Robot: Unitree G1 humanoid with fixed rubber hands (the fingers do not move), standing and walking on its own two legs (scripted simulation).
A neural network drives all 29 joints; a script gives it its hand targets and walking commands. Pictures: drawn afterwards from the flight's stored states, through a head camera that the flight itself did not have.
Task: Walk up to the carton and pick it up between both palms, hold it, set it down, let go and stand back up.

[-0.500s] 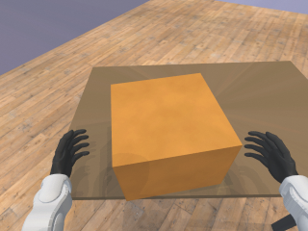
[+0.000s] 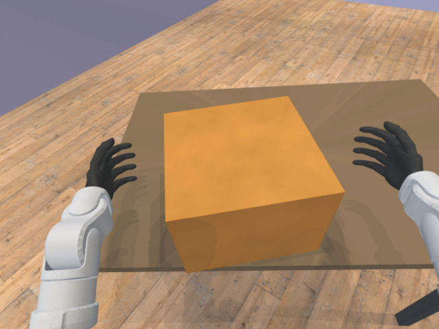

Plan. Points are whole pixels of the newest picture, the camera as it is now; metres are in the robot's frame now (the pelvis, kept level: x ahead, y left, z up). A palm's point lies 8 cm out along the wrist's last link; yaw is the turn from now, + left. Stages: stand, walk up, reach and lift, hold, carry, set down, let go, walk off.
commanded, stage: reach and lift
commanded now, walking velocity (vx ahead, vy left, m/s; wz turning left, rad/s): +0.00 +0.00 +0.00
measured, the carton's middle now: (239, 180) +0.43 +0.02 +0.02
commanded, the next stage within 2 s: none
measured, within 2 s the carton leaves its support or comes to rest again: neither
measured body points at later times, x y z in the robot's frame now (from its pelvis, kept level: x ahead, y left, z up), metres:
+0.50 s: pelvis +0.01 -0.01 +0.00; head +0.03 -0.02 +0.45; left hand +0.38 +0.27 +0.17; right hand +0.46 -0.22 +0.17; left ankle -0.01 +0.13 -0.75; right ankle +0.02 -0.11 -0.75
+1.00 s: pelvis -0.01 +0.00 -0.01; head +0.05 +0.00 +0.44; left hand +0.37 +0.22 +0.08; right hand +0.42 -0.20 +0.07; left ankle -0.01 +0.13 -0.75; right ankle +0.02 -0.11 -0.75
